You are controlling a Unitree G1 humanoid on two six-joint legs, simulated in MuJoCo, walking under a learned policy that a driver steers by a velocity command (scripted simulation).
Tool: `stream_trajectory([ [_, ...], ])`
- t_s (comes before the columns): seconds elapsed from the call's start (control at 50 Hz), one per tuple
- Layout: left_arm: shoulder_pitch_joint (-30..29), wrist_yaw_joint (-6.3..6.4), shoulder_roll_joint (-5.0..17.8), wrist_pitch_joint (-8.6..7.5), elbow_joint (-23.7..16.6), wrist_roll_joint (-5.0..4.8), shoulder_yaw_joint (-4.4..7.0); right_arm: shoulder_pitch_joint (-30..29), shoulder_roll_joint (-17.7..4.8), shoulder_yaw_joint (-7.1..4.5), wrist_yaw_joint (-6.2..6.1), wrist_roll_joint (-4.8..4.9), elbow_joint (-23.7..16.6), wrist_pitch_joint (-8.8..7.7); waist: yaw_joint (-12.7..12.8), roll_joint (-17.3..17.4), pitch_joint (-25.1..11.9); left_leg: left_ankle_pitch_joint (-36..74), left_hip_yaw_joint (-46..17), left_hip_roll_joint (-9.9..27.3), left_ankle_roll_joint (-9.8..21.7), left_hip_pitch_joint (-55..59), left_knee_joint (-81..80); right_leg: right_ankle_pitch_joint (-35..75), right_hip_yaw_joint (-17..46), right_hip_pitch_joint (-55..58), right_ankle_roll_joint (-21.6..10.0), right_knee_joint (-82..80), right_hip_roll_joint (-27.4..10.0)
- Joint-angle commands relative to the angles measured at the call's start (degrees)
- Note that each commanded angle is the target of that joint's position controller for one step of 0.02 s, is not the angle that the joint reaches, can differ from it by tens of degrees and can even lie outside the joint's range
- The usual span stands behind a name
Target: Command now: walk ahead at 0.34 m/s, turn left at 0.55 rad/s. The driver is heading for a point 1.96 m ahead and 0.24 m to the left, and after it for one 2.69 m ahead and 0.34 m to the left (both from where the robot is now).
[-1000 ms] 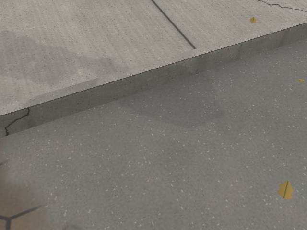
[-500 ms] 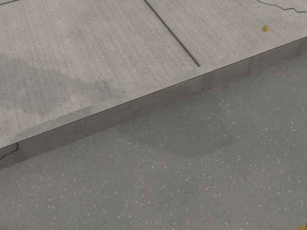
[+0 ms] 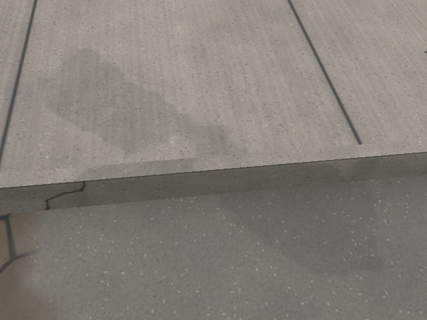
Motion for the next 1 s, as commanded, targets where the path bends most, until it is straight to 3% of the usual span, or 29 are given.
stream_trajectory([
  [0.02, -6.7, -0.31, 2.7, -2.00, -4.6, 0.03, 0.24, -0.7, -11.0, -2.95, -0.91, 0.13, -4.3, -1.44, -0.6, 7.0, -1.7, 1.0, -14.5, 11.8, 9.4, 7.0, -10.4, 7.3, 1.2, -5.3, 1.2, -10.6, 0.6],
  [0.06, -8.3, -0.67, 2.3, -2.15, -5.2, -0.35, -0.18, 0.4, -11.6, -3.22, -0.87, 0.36, -4.3, -1.32, -1.5, 8.3, -1.0, 0.0, -14.5, 11.4, 9.2, 4.8, -10.0, 9.3, 1.2, -2.3, 1.8, -15.6, 1.4],
  [0.14, -9.7, -1.27, 3.9, -2.93, -6.3, -1.05, -0.08, 2.3, -11.6, -3.32, -0.50, 0.65, -4.1, -0.88, -2.1, 9.0, -0.2, -2.6, -17.8, 11.7, 8.6, 2.2, -8.1, 9.7, 1.8, 3.3, 1.6, -21.1, 2.3],
  [0.18, -7.6, -1.42, 5.1, -3.60, -5.9, -1.21, 0.34, 1.9, -11.0, -3.13, -0.44, 0.60, -4.3, -0.67, -0.7, 9.9, -0.7, -2.8, -20.0, 11.7, 7.8, 1.9, -5.8, 8.6, 1.8, 7.7, 0.7, -23.1, 2.5],
  [0.22, -1.1, -1.13, 6.2, -4.17, -3.9, -0.88, 1.12, 0.8, -8.5, -2.33, -0.53, 0.58, -5.0, -0.47, 2.9, 9.9, -2.5, -3.1, -19.8, 8.7, 5.4, -1.1, -0.3, 9.7, 1.2, 18.1, -1.0, -26.9, 1.9],
  [0.24, 5.8, -0.62, 8.4, -4.36, -2.7, -0.28, 1.94, -0.4, -5.8, -1.40, -0.56, 0.20, -5.9, -0.66, 6.2, 7.6, -6.1, -4.1, -16.8, 5.9, 3.1, -6.7, 8.8, 7.2, 6.0, 28.5, -3.5, -26.9, -3.5],
  [0.26, 12.9, -0.08, 13.6, -4.00, -1.6, 0.86, 3.13, 1.4, -1.9, -0.22, -0.55, 0.46, -8.0, -1.22, 7.0, -6.6, -11.8, -14.3, -7.7, -1.4, -0.9, -21.7, 27.6, -4.8, 24.0, 44.1, -9.8, -31.2, -15.7],
  [0.28, 15.3, -0.62, 13.7, -3.57, -0.2, 0.57, 3.23, 3.1, -4.8, -0.54, -0.75, 1.44, -9.4, -1.73, 6.1, -15.8, -11.4, -22.8, -5.6, -0.8, -1.9, -32.6, 40.8, -19.3, 41.9, 45.5, -14.7, -36.9, -22.5],
  [0.3, 12.0, -0.61, 9.2, -3.48, -1.5, -0.02, 1.91, 2.3, -9.1, -1.63, -0.63, 1.65, -8.2, -1.70, 5.9, -9.9, -5.5, -18.3, -6.9, 2.7, -1.9, -35.5, 46.5, -22.3, 37.2, 40.7, -13.6, -37.8, -21.1],
  [0.32, 9.8, -0.14, 6.5, -1.71, -2.2, 3.95, 0.64, -1.2, -9.9, -1.79, 1.18, -4.59, -6.5, -0.79, 4.9, -1.8, -1.2, -13.2, -3.6, 2.4, -0.9, -30.8, 43.9, -15.5, 28.5, 30.9, -10.5, -38.7, -19.8],
  [0.34, 8.1, 0.17, 5.2, -0.97, -2.3, 4.11, 0.19, -1.3, -8.2, -1.77, 2.40, -4.47, -6.6, -0.33, 3.6, -2.8, 0.7, -10.1, -2.9, 4.0, -1.0, -27.8, 41.9, -7.8, 20.9, 27.1, -8.8, -39.6, -16.6],
  [0.38, 8.6, 0.51, 5.3, -1.01, -1.5, 2.76, -0.22, -1.4, -6.6, -1.26, 4.32, -3.83, -6.5, 0.64, 2.9, -6.6, 1.2, -5.4, -1.3, 4.6, -1.8, -25.1, 41.7, 3.3, 11.9, 24.2, -7.8, -40.7, -12.9],
  [0.42, 9.8, 0.01, 5.3, -1.83, -0.9, 1.86, -0.28, -3.0, -5.9, -0.98, 4.91, -3.13, -7.1, 1.10, 2.6, -6.7, 0.7, -2.4, -0.7, 4.6, -2.5, -25.4, 40.6, 11.8, 7.2, 24.8, -8.4, -41.2, -12.8],
  [0.54, 13.1, -0.24, 5.3, -2.41, 0.6, 1.57, -0.51, -13.2, -3.8, 0.64, 5.92, -2.96, -9.6, 1.25, 4.5, -5.9, 2.3, 6.0, 2.8, 5.3, -2.3, -23.9, 23.9, 18.2, -3.2, 27.0, -7.9, -42.1, -12.5],
  [0.6, 15.5, -0.17, 6.6, -1.98, 1.9, 1.45, -0.43, -16.1, -3.8, 1.09, 6.04, -3.31, -9.9, 1.14, 4.8, -6.0, 3.5, 4.0, 6.4, 3.4, -0.5, -17.1, 15.4, 20.8, -5.5, 26.2, -6.7, -41.1, -13.1],
  [0.62, 16.6, -0.13, 7.3, -1.61, 2.5, 1.40, -0.34, -16.3, -4.1, 1.11, 5.80, -3.52, -9.8, 1.07, 4.8, -5.9, 3.8, 2.5, 7.3, 2.4, 0.4, -15.1, 13.4, 24.5, -5.9, 27.0, -6.7, -39.9, -13.6],
  [0.64, 17.3, -0.06, 7.8, -1.18, 3.3, 1.27, -0.36, -15.3, -4.3, 1.04, 5.28, -3.76, -9.3, 0.81, 3.9, -5.3, 3.6, 0.9, 8.1, 0.8, 1.4, -12.4, 11.2, 35.6, -6.8, 28.3, -6.5, -35.7, -13.7],
  [0.66, 17.9, 0.05, 8.3, -0.82, 3.9, 1.02, -0.49, -11.2, -4.6, 0.78, 4.60, -4.22, -7.8, 0.28, 1.8, -4.4, 1.0, 1.1, 8.9, -1.5, 2.6, -6.9, 8.3, 48.0, -8.4, 29.5, -6.0, -27.9, -13.0],
  [0.68, 18.2, 0.27, 7.7, -0.56, 4.1, 0.55, -0.99, -2.8, -5.1, 0.34, 3.83, -4.99, -4.7, -0.50, -2.0, -2.3, -4.0, 5.7, 9.1, -3.3, 3.8, 4.0, 3.8, 50.9, -10.8, 27.4, -4.6, -16.7, -10.9],
  [0.7, 18.4, 0.37, 5.6, -0.68, 2.5, 0.43, -1.96, 5.2, -8.1, -0.47, 3.04, -5.94, -2.8, -1.05, -5.2, 1.5, -10.9, 9.3, -0.1, 5.6, 5.5, 18.5, 4.1, 33.2, -11.3, 17.4, -3.0, -3.0, -9.1],
  [0.72, 23.3, -0.38, -1.1, -0.42, -0.5, -0.30, -3.70, 5.8, -15.8, -1.87, 2.23, -4.71, -3.4, -1.02, -2.1, 18.0, -19.7, 30.4, -28.1, 27.1, 14.5, 34.2, 2.9, -17.6, -11.8, -1.4, 0.0, 18.1, 0.7],
  [0.74, 19.2, 0.66, 6.2, 0.67, 1.2, 0.64, -1.61, 7.5, -15.4, -2.45, 1.49, -1.61, -3.0, -0.71, -5.0, 7.8, -21.6, 47.4, -27.7, 26.1, 15.7, 30.8, 2.8, -15.6, -2.3, -1.6, -0.6, 23.2, 0.8],
  [0.76, 15.9, 0.55, 4.8, 0.74, 0.3, -0.27, -1.91, 3.8, -12.6, -1.46, 1.08, -1.06, -2.0, -0.91, -2.8, 6.9, -14.7, 56.6, -17.1, 23.0, 14.7, 25.6, 3.3, -12.0, -0.1, -2.4, -1.1, 23.2, -1.3],
  [0.78, 15.1, 0.51, 2.9, 0.61, 0.8, -0.19, -2.68, 0.5, -8.3, -0.13, 0.97, -1.03, -1.5, -1.12, -0.9, 5.7, -8.6, 55.3, -12.2, 20.1, 12.3, 19.1, 1.3, -10.1, -0.2, -2.5, -1.4, 18.6, -2.8],
  [0.82, 16.9, 0.38, 2.4, 2.02, 2.6, 1.20, -2.77, -4.8, -4.2, 1.55, 0.64, -0.87, -1.2, -1.12, 2.9, 6.2, -4.1, 50.3, -6.4, 15.6, 8.7, 9.5, -2.8, -7.1, -0.4, 3.6, -0.9, 11.8, -3.9],
  [0.9, 18.5, -0.10, -0.2, 3.51, 4.7, 1.58, -3.08, -6.3, -5.3, 1.84, 0.69, -1.55, 1.0, -2.02, 5.2, 6.0, -5.3, 51.5, -0.7, 13.4, 8.9, 3.3, -4.9, -2.3, -2.1, 11.3, 0.2, 2.8, -1.5],
  [0.94, 15.5, 0.21, -1.0, 3.74, 4.7, 1.69, -3.44, -6.4, -4.8, 2.20, 0.67, -1.69, 2.6, -1.97, 4.4, 7.1, -4.3, 46.8, 0.9, 12.0, 8.1, 1.8, -4.9, 0.4, -2.6, 12.9, 0.2, -4.7, -1.4],
  [1.0, 11.7, 0.94, -0.5, 4.24, 4.9, 1.36, -3.54, -4.6, -4.9, 2.27, 0.67, -1.91, 5.0, -1.49, 2.5, 7.9, -3.9, 36.7, -0.5, 12.4, 7.6, 0.9, -5.0, 3.3, -3.0, 15.8, -0.3, -11.1, -0.6],
])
